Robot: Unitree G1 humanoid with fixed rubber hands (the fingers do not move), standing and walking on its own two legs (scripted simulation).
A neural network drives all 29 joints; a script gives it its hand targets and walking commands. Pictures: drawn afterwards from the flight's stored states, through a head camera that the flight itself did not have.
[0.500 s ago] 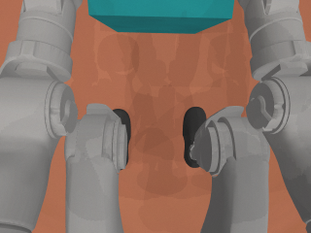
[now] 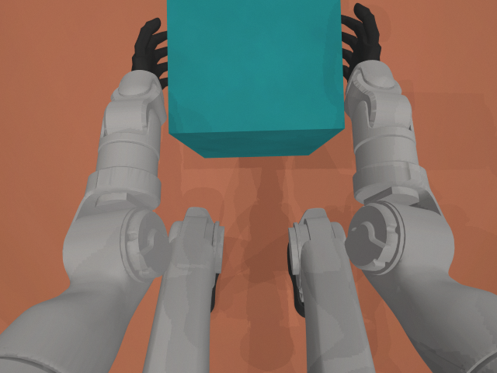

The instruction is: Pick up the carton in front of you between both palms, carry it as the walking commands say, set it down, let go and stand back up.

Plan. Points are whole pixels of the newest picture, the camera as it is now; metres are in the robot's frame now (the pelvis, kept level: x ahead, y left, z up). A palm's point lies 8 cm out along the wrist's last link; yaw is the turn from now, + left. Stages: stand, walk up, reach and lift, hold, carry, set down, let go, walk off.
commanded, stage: reach and lift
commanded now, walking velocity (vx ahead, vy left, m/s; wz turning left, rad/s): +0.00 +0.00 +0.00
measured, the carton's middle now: (254, 85) +0.52 +0.00 -0.14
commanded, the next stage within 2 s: none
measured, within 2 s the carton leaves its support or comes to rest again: neither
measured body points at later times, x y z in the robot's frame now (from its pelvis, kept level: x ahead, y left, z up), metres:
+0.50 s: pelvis +0.02 +0.00 +0.12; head +0.24 -0.01 +0.51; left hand +0.49 +0.14 +0.06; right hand +0.49 -0.17 +0.06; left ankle +0.11 +0.13 -0.41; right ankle +0.11 -0.13 -0.41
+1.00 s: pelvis +0.08 +0.00 +0.26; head +0.18 -0.01 +0.70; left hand +0.43 +0.17 +0.22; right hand +0.44 -0.13 +0.23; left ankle +0.11 +0.13 -0.41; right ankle +0.10 -0.13 -0.41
